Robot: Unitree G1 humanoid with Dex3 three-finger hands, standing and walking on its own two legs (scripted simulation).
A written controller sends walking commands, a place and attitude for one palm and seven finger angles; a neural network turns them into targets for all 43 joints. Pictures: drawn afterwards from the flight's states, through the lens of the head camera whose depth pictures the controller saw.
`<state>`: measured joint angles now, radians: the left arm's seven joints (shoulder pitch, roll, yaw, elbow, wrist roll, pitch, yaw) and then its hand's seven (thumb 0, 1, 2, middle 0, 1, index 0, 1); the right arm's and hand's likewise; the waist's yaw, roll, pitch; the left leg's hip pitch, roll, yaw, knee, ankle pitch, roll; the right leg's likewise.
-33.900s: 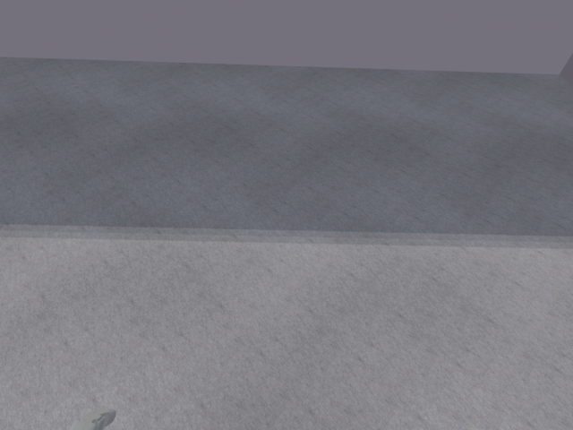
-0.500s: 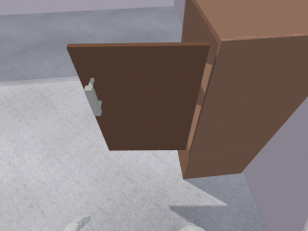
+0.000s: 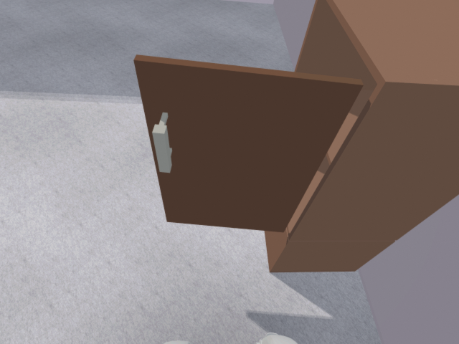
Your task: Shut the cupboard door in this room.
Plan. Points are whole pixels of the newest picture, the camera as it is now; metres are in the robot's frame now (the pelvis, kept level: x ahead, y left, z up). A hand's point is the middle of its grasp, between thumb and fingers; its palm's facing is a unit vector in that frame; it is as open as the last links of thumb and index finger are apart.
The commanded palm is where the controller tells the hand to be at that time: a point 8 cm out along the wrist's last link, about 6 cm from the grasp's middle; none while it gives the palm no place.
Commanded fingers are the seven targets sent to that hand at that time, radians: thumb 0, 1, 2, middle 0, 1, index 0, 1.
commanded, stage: come to a stop and stand still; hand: left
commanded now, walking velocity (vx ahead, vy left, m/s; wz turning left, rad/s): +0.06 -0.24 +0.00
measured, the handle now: (165, 143) +0.48 +0.18 +0.03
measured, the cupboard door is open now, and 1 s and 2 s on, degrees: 84 84 84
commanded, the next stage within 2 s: look again from close up in 1.32 s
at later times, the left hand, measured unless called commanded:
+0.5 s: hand out of the picture +0.01 +0.13 -0.16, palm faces -0.01 -0.98 -0.22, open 7.4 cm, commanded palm none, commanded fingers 0.00 0.90 0.90 -0.20 -0.30 -0.20 -0.30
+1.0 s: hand out of the picture -0.05 +0.07 -0.17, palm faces +0.05 -0.99 -0.15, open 7.4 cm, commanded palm none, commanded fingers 0.00 0.90 0.90 -0.20 -0.30 -0.20 -0.30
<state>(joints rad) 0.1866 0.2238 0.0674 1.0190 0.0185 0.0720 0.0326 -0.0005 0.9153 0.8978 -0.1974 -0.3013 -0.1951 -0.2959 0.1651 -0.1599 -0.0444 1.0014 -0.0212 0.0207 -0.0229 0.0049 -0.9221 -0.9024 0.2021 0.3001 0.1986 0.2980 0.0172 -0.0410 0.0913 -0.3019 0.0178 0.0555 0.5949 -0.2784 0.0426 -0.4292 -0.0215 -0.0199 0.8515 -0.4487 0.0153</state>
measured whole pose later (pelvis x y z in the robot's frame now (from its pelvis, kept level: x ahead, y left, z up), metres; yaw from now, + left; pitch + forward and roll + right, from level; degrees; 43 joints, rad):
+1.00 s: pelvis -0.03 -0.08 +0.01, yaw +0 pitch -1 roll +0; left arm 0.31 0.10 0.00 1.14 0.00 0.00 0.03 0.00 0.91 0.90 -0.20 -0.30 -0.20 -0.30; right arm 0.27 -0.12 -0.02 1.15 -0.01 0.01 -0.04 0.01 -0.92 -0.90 0.20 0.30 0.20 0.30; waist 0.01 0.01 0.06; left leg -0.20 0.08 -0.01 0.43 -0.20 -0.07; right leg -0.10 0.03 -0.07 0.43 -0.30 -0.04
